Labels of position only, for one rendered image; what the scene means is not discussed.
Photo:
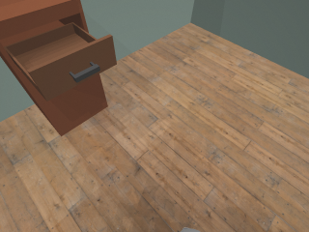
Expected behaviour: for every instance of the cabinet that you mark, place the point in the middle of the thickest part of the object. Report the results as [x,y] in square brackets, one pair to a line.
[23,19]

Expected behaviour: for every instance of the drawer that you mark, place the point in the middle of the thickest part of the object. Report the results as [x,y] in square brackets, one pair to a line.
[48,58]

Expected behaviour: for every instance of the handle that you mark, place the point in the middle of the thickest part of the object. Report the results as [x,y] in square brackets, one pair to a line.
[85,73]

